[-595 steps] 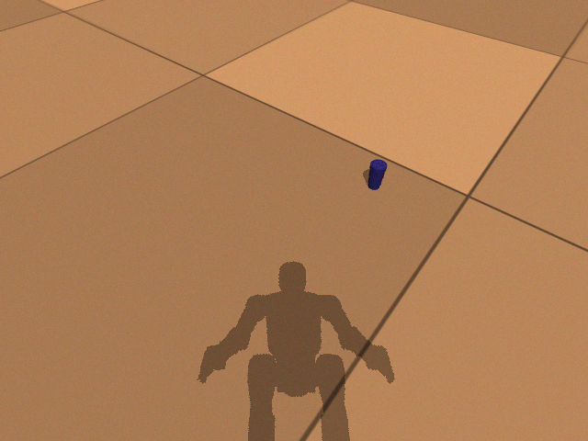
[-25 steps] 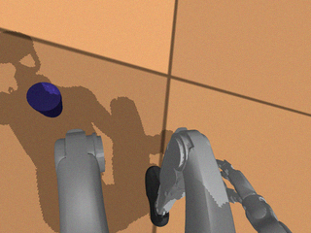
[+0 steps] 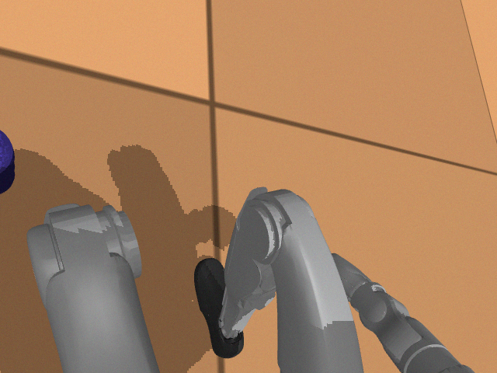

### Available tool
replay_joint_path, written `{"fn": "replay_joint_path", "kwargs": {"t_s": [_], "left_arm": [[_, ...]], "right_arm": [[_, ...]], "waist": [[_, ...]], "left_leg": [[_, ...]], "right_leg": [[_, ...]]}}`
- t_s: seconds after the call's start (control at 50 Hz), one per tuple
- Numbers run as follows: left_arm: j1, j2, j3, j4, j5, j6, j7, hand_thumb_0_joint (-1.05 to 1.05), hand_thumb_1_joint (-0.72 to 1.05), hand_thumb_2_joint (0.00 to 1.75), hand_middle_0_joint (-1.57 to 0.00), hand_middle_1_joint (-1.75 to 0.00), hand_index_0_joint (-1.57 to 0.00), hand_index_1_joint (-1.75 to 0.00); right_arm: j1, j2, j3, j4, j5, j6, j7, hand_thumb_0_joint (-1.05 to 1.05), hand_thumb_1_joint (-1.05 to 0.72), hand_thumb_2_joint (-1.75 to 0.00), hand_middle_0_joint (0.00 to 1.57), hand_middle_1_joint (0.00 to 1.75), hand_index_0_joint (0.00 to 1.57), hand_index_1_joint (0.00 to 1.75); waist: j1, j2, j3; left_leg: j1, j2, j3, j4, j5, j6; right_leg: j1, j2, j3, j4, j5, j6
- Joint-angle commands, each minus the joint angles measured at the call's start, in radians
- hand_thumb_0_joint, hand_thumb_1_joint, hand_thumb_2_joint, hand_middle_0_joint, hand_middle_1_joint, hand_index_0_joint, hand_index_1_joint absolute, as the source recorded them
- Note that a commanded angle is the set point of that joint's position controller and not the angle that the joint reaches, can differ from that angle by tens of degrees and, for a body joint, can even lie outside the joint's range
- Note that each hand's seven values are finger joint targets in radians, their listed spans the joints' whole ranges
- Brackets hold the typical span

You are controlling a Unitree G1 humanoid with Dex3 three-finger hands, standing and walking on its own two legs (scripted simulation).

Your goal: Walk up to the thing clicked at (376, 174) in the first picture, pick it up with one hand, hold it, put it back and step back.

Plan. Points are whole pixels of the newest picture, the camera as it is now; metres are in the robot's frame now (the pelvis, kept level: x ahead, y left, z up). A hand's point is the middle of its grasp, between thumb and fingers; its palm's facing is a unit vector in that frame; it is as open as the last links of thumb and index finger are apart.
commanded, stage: close in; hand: left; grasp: from the side
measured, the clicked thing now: out of the picture +0.41 +0.30 -0.21
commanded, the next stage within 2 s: rest palm in 0.44 s
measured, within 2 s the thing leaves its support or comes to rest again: neither
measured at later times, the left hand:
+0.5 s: hand out of the picture +0.37 +0.30 -0.19, palm faces +0.35 -0.93 +0.04, open 17.5 cm
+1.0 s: hand out of the picture +0.38 +0.29 -0.20, palm faces +0.39 -0.92 +0.02, open 15.5 cm
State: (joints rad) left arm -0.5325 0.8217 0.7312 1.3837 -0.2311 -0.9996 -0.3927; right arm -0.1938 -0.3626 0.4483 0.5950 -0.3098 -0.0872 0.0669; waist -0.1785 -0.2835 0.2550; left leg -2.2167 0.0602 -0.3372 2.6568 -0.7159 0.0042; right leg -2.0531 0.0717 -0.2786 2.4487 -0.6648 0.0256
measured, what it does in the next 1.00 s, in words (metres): stands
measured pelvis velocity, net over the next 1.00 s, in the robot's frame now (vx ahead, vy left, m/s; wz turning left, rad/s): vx -0.01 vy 0.01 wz -0.05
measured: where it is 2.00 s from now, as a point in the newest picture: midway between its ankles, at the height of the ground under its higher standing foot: (165, 346)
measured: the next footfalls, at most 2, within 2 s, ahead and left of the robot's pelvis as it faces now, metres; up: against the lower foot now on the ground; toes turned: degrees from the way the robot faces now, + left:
none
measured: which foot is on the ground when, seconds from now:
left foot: down 0.00-1.00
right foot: down 0.00-1.00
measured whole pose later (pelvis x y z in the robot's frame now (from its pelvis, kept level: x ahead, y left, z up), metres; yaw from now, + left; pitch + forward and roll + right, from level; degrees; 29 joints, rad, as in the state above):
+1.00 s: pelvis -0.01 +0.01 -0.01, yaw -3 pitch +7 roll -19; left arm -0.50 0.81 0.52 1.44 -0.15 -1.19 -0.02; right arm -0.22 -0.37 0.56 0.54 -0.39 -0.03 0.14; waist -0.21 -0.33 0.33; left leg -2.20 0.06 -0.42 2.70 -0.71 0.01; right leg -2.01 0.11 -0.33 2.43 -0.62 0.05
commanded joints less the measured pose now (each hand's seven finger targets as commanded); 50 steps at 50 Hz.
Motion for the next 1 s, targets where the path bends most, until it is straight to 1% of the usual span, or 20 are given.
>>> {"fn": "replay_joint_path", "kwargs": {"t_s": [0.0, 0.02, 0.06, 0.1, 0.12, 0.16, 0.18, 0.2, 0.22, 0.24, 0.26, 0.36, 0.44, 0.46, 0.5, 0.64, 0.7, 0.86, 0.9, 0.98], "left_arm": [[-0.125, 0.252, -0.019, -0.159, 0.029, -0.112, 0.077, 0.00, -0.61, 0.02, -0.07, -0.10, -0.09, -0.08], [-0.117, 0.237, -0.039, -0.162, 0.029, -0.116, 0.085, 0.00, -0.61, 0.02, -0.06, -0.10, -0.09, -0.08], [-0.117, 0.195, -0.076, -0.144, 0.022, -0.122, 0.097, 0.00, -0.61, 0.00, -0.07, -0.10, -0.09, -0.07], [-0.128, 0.142, -0.144, -0.122, 0.018, -0.128, 0.097, 0.00, -0.61, 0.00, -0.07, -0.10, -0.09, -0.07], [-0.117, 0.132, -0.151, -0.116, 0.013, -0.128, 0.102, 0.00, -0.61, 0.00, -0.06, -0.09, -0.09, -0.07], [-0.128, 0.118, -0.175, -0.101, 0.003, -0.139, 0.113, 0.00, -0.61, 0.00, -0.06, -0.09, -0.09, -0.06], [-0.117, 0.126, -0.168, -0.100, -0.005, -0.145, 0.122, 0.00, -0.61, 0.01, -0.06, -0.09, -0.09, -0.06], [-0.127, 0.109, -0.180, -0.097, -0.011, -0.152, 0.129, 0.00, -0.61, 0.00, -0.06, -0.08, -0.09, -0.06], [-0.112, 0.115, -0.172, -0.092, -0.013, -0.160, 0.140, 0.00, -0.61, 0.01, -0.06, -0.08, -0.09, -0.06], [-0.119, 0.122, -0.166, -0.084, -0.013, -0.168, 0.154, 0.00, -0.61, 0.01, -0.06, -0.09, -0.09, -0.06], [-0.110, 0.122, -0.162, -0.084, -0.014, -0.178, 0.165, 0.00, -0.61, 0.03, -0.05, -0.09, -0.08, -0.06], [-0.093, 0.161, -0.144, -0.073, 0.021, -0.220, 0.215, 0.00, -0.56, 0.04, -0.05, -0.07, -0.08, -0.05], [-0.110, 0.166, -0.155, -0.119, 0.045, -0.251, 0.239, 0.00, -0.50, 0.07, -0.04, -0.07, -0.06, -0.05], [-0.089, 0.168, -0.146, -0.117, 0.045, -0.252, 0.248, 0.00, -0.49, 0.07, -0.04, -0.06, -0.06, -0.04], [-0.100, 0.135, -0.170, -0.127, 0.047, -0.254, 0.260, 0.00, -0.49, 0.08, -0.04, -0.06, -0.06, -0.05], [-0.119, 0.086, -0.236, -0.100, 0.047, -0.240, 0.302, 0.00, -0.36, 0.15, -0.05, -0.05, -0.05, -0.06], [-0.114, 0.099, -0.238, -0.077, 0.059, -0.245, 0.320, 0.00, -0.32, 0.16, -0.05, -0.06, -0.05, -0.06], [-0.107, 0.138, -0.204, -0.053, 0.078, -0.261, 0.367, 0.00, -0.20, 0.21, -0.06, -0.07, -0.06, -0.07], [-0.121, 0.144, -0.207, -0.062, 0.077, -0.264, 0.372, 0.00, -0.07, 0.27, -0.20, -0.18, -0.20, -0.18], [-0.136, 0.153, -0.210, -0.077, 0.082, -0.271, 0.375, 0.00, 0.02, 0.33, -0.26, -0.24, -0.26, -0.24]], "right_arm": [[0.046, -0.361, -0.115, -0.019, -0.016, 0.019, 0.000, 0.00, -0.92, -0.90, 0.20, 0.30, 0.20, 0.30], [0.036, -0.361, -0.114, -0.025, -0.014, 0.020, 0.003, 0.00, -0.91, -0.90, 0.20, 0.30, 0.20, 0.30], [0.036, -0.363, -0.109, -0.031, -0.016, 0.021, 0.010, 0.00, -0.92, -0.90, 0.20, 0.30, 0.20, 0.30], [0.018, -0.369, -0.106, -0.041, -0.017, 0.018, 0.015, 0.00, -0.92, -0.90, 0.20, 0.30, 0.20, 0.30], [0.018, -0.369, -0.104, -0.044, -0.015, 0.016, 0.018, 0.00, -0.91, -0.90, 0.20, 0.30, 0.20, 0.30], [0.016, -0.373, -0.099, -0.046, -0.016, 0.018, 0.022, 0.00, -0.91, -0.90, 0.20, 0.30, 0.20, 0.30], [0.009, -0.368, -0.092, -0.055, -0.018, 0.017, 0.025, 0.00, -0.91, -0.90, 0.20, 0.30, 0.20, 0.30], [0.007, -0.372, -0.091, -0.056, -0.017, 0.018, 0.025, 0.00, -0.91, -0.90, 0.20, 0.30, 0.20, 0.30], [0.003, -0.371, -0.087, -0.059, -0.019, 0.017, 0.028, 0.00, -0.91, -0.90, 0.20, 0.30, 0.20, 0.30], [0.003, -0.373, -0.083, -0.062, -0.021, 0.018, 0.029, 0.00, -0.91, -0.89, 0.20, 0.30, 0.20, 0.30], [-0.007, -0.372, -0.081, -0.068, -0.022, 0.018, 0.031, 0.00, -0.90, -0.89, 0.20, 0.30, 0.20, 0.30], [-0.007, -0.373, -0.064, -0.069, -0.039, 0.032, 0.036, 0.00, -0.90, -0.89, 0.20, 0.30, 0.20, 0.30], [-0.002, -0.378, -0.057, -0.060, -0.056, 0.040, 0.038, 0.00, -0.90, -0.90, 0.20, 0.30, 0.20, 0.30], [0.002, -0.379, -0.057, -0.060, -0.058, 0.044, 0.041, 0.00, -0.90, -0.90, 0.20, 0.30, 0.20, 0.30], [0.000, -0.384, -0.060, -0.060, -0.063, 0.047, 0.044, 0.00, -0.90, -0.90, 0.20, 0.30, 0.20, 0.30], [0.005, -0.381, -0.054, -0.044, -0.064, 0.048, 0.050, 0.00, -0.88, -0.90, 0.20, 0.30, 0.20, 0.30], [-0.005, -0.379, -0.045, -0.051, -0.064, 0.054, 0.055, 0.00, -0.88, -0.90, 0.20, 0.30, 0.20, 0.30], [-0.021, -0.369, -0.026, -0.061, -0.080, 0.063, 0.055, 0.00, -0.87, -0.90, 0.20, 0.30, 0.20, 0.30], [-0.028, -0.367, -0.022, -0.069, -0.081, 0.063, 0.055, 0.00, -0.87, -0.89, 0.20, 0.30, 0.20, 0.30], [-0.029, -0.369, -0.019, -0.065, -0.083, 0.061, 0.054, 0.00, -0.86, -0.89, 0.20, 0.30, 0.20, 0.30]], "waist": [[-0.060, 0.628, -0.558], [-0.055, 0.607, -0.540], [-0.080, 0.567, -0.537], [-0.107, 0.545, -0.494], [-0.102, 0.515, -0.494], [-0.117, 0.483, -0.476], [-0.101, 0.473, -0.477], [-0.111, 0.460, -0.470], [-0.094, 0.465, -0.465], [-0.100, 0.466, -0.454], [-0.085, 0.462, -0.442], [-0.084, 0.528, -0.426], [-0.103, 0.598, -0.441], [-0.097, 0.603, -0.454], [-0.117, 0.614, -0.461], [-0.144, 0.517, -0.454], [-0.142, 0.500, -0.424], [-0.129, 0.521, -0.423], [-0.135, 0.514, -0.411], [-0.147, 0.540, -0.413]], "left_leg": [[0.438, 0.047, 0.086, -0.344, 0.165, -0.044], [0.404, 0.044, 0.089, -0.340, 0.125, -0.038], [0.387, 0.043, 0.083, -0.333, 0.098, -0.033], [0.365, 0.042, 0.071, -0.336, 0.050, -0.029], [0.357, 0.040, 0.068, -0.332, 0.043, -0.026], [0.331, 0.037, 0.056, -0.329, 0.008, -0.022], [0.319, 0.036, 0.059, -0.324, 0.005, -0.019], [0.323, 0.036, 0.047, -0.326, -0.003, -0.019], [0.324, 0.037, 0.046, -0.327, 0.002, -0.021], [0.323, 0.037, 0.037, -0.332, -0.003, -0.023], [0.318, 0.037, 0.041, -0.330, -0.009, -0.020], [0.350, 0.044, 0.030, -0.341, 0.024, -0.034], [0.404, 0.050, 0.025, -0.341, 0.091, -0.045], [0.413, 0.050, 0.024, -0.338, 0.107, -0.047], [0.439, 0.052, 0.016, -0.339, 0.132, -0.051], [0.386, 0.044, 0.021, -0.301, 0.125, -0.035], [0.361, 0.045, 0.005, -0.312, 0.073, -0.034], [0.373, 0.049, 0.008, -0.309, 0.088, -0.037], [0.356, 0.048, 0.016, -0.301, 0.072, -0.031], [0.371, 0.054, 0.010, -0.303, 0.071, -0.033]], "right_leg": [[0.212, 0.034, -0.063, -0.171, 0.180, -0.042], [0.202, 0.034, -0.063, -0.178, 0.158, -0.042], [0.211, 0.039, -0.070, -0.191, 0.148, -0.037], [0.183, 0.038, -0.081, -0.189, 0.121, -0.035], [0.187, 0.041, -0.082, -0.197, 0.121, -0.033], [0.176, 0.042, -0.090, -0.197, 0.094, -0.030], [0.189, 0.046, -0.089, -0.198, 0.092, -0.031], [0.179, 0.045, -0.094, -0.196, 0.088, -0.028], [0.183, 0.047, -0.093, -0.190, 0.092, -0.031], [0.180, 0.047, -0.099, -0.186, 0.087, -0.031], [0.179, 0.047, -0.094, -0.188, 0.085, -0.032], [0.186, 0.051, -0.099, -0.166, 0.113, -0.036], [0.214, 0.051, -0.103, -0.153, 0.173, -0.036], [0.218, 0.052, -0.105, -0.149, 0.184, -0.037], [0.217, 0.051, -0.111, -0.145, 0.207, -0.036], [0.243, 0.057, -0.115, -0.177, 0.216, -0.028], [0.223, 0.059, -0.126, -0.175, 0.176, -0.028], [0.244, 0.070, -0.124, -0.181, 0.184, -0.030], [0.246, 0.071, -0.123, -0.192, 0.174, -0.029], [0.243, 0.073, -0.124, -0.186, 0.183, -0.028]]}}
